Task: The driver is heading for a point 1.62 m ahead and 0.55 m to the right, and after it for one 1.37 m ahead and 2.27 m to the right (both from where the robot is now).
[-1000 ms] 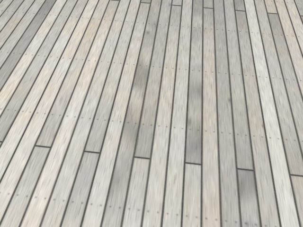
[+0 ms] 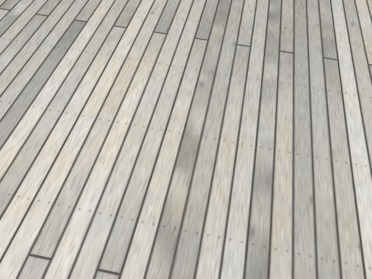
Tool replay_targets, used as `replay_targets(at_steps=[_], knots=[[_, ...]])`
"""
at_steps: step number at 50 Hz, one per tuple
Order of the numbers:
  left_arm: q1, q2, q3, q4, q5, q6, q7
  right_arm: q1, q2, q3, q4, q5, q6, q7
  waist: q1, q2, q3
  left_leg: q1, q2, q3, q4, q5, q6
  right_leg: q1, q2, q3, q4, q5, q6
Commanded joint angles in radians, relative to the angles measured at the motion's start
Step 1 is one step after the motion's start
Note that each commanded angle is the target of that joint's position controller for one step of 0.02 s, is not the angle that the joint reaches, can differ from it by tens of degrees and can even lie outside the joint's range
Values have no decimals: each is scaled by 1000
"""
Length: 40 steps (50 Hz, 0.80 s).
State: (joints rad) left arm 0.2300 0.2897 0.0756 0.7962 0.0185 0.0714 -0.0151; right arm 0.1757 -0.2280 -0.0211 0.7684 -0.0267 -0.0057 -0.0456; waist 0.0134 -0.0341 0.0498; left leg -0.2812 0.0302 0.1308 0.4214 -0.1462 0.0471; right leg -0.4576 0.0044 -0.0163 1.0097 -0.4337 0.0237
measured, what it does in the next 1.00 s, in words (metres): steps on the spot, turning right: right foot, then left foot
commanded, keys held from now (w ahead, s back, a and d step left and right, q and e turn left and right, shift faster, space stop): e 0.70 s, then no key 0.30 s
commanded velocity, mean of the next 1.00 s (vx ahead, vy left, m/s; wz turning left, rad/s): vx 0.01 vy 0.00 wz -0.50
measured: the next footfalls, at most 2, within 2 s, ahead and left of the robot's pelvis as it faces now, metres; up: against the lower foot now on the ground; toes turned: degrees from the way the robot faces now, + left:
right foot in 0.16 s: +0.02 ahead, -0.11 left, +0.00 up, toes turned -9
left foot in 0.68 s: +0.07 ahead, +0.07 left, +0.00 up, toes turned -29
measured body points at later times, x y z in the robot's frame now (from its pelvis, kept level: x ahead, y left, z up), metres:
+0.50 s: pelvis -0.02 -0.03 +0.00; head +0.01 -0.06 +0.45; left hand +0.17 +0.21 -0.10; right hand +0.02 -0.33 -0.12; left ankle +0.03 +0.11 -0.69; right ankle -0.02 -0.11 -0.74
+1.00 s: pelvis -0.02 +0.00 +0.00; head +0.01 +0.00 +0.45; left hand +0.22 +0.17 -0.13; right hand -0.05 -0.29 -0.10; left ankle +0.03 +0.08 -0.74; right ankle -0.11 -0.09 -0.71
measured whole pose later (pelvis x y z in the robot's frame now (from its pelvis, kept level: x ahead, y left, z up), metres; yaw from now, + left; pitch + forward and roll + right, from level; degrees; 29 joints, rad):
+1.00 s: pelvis -0.02 +0.00 +0.00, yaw -30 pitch +0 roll -1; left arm 0.20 0.29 0.05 0.75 0.01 0.08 -0.02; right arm 0.21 -0.25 -0.02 0.73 -0.02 0.01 -0.02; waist -0.02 -0.02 0.06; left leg -0.22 0.00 0.02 0.46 -0.23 0.03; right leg -0.27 0.06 0.07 0.70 -0.45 0.03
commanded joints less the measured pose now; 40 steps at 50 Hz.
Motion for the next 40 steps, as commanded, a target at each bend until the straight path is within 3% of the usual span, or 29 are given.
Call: replay_targets(at_steps=[1, 5, 7, 8, 9, 10, 11, 12, 13, 14, 15, 17, 25, 30, 32, 33, 34, 35, 36, 37, 38, 40], knots=[[31, 31, 0, -69, -2, 10, -17, 0, -143, -39, -52, -6, -5, 5, -8, 192, -106, 72, 253, -147, -127, 157, 166, 62, -22, -15, -124, 11, -5], [8, 50, 0, -107, -9, 3, -25, 16, -193, -61, -46, -7, 8, 21, -18, 197, -122, 74, 288, -134, -66, 144, 145, 155, -5, -65, -290, 2, -40], [62, 52, 1, -98, -8, -13, -23, 14, -205, -70, -40, 2, 19, 23, 20, 142, -121, 3, 262, -76, 34, 59, 67, 291, 18, -70, -507, 135, -73], [78, 99, 11, -95, 2, -25, -14, 55, -177, -69, -31, -1, 26, 29, 19, -5, -86, -90, 201, -4, 185, -90, -11, 337, -58, 90, -676, 163, -96], [62, 256, 44, -134, 8, -33, -6, 64, -89, -46, -93, 1, 37, 31, -9, -308, -46, -352, 13, 64, 417, -469, -101, 373, -370, 535, -751, 393, -202], [127, 268, 58, -119, 13, -30, 3, -61, -132, -50, -113, -9, 52, 17, 77, -179, -16, -361, -12, -98, 578, -479, -95, 274, -395, 525, -753, 506, -299], [91, 223, 45, -116, 9, -28, 12, -51, -125, -50, -110, 6, 58, 20, 30, -122, -6, -345, 1, -148, 630, -394, -88, 247, -331, 437, -740, 477, -296], [12, 182, 33, -128, 0, -25, 16, -20, -132, -54, -91, 17, 52, 25, -13, -93, 8, -328, 10, -166, 623, -293, -79, 232, -254, 356, -741, 420, -255], [-44, 165, 28, -143, -5, -25, 17, 6, -149, -60, -76, 9, 44, 27, -34, -105, -12, -323, 1, -160, 628, -236, -74, 257, -202, 316, -729, 432, -227], [-60, 142, 23, -154, -10, -27, 18, 37, -160, -65, -58, -5, 41, 31, -36, -109, -44, -306, -8, -149, 655, -207, -77, 281, -176, 287, -713, 509, -227], [-45, 130, 19, -156, -15, -30, 15, 46, -161, -67, -55, -7, 41, 35, -32, -86, -78, -295, -16, -150, 674, -202, -81, 307, -171, 284, -699, 564, -231], [-4, 141, 24, -149, -18, -37, 12, 33, -143, -63, -65, 1, 44, 38, -17, -56, -95, -313, -18, -160, 655, -200, -91, 357, -175, 305, -687, 590, -241], [60, 178, 41, -150, -2, -31, 13, -34, -135, -49, -113, 10, 45, 25, 30, -84, -83, -260, -47, -184, 421, -260, -86, 364, -173, 447, -658, 495, -270], [12, 187, 48, -160, 1, -26, 1, -3, -142, -42, -128, 25, 31, 17, 8, -97, -102, -91, -93, -188, 261, -276, -55, 294, -141, 533, -627, 565, -237], [-35, 180, 47, -165, -8, -24, 0, 57, -135, -39, -118, 26, 21, 7, -36, -89, -103, 45, -103, -185, 74, -192, -40, 237, -101, 543, -601, 523, -187], [-56, 164, 42, -169, -18, -26, 3, 94, -146, -41, -109, 20, 13, -2, -61, -67, -101, 152, -70, -204, -72, -104, -30, 166, -58, 522, -566, 417, -137], [-19, 104, 27, -177, -23, -31, 6, 90, -223, -55, -118, 6, 9, -13, -34, 89, -112, 241, 125, -384, -182, -161, 16, 58, 29, 414, -429, 151, -73], [51, 70, 22, -180, -18, -35, 13, -2, -304, -65, -159, 7, 15, -11, 13, 264, -92, 251, 350, -636, -227, -65, 113, -101, 206, 182, -223, -134, -34], [24, 162, 42, -169, 19, -30, 17, 28, -281, -69, -146, -4, 20, 0, -13, 211, -79, 114, 386, -619, -185, 58, 205, -62, 129, 149, -26, -156, -21], [21, 172, 50, -153, 15, -27, 13, -5, -203, -47, -150, 4, 18, 9, 11, 141, -53, 69, 318, -533, -173, 109, 201, -29, 113, 169, 50, -99, -20], [40, 155, 47, -130, 11, -21, 6, -52, -163, -37, -153, 8, 16, 16, 31, 121, -26, 38, 240, -423, -161, 138, 169, -10, 110, 162, 104, -36, -13], [68, 133, 40, -112, 1, -11, -10, -69, -156, -33, -157, 5, 11, 10, 32, 183, -46, 96, 167, -319, -131, 247, 144, -28, 119, 141, 145, 12, 7]])
Keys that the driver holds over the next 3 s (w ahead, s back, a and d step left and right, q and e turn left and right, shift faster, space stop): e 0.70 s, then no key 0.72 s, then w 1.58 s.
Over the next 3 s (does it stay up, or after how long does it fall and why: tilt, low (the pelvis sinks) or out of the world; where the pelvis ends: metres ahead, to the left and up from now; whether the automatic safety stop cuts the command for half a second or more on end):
stays up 0.65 -0.32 0.01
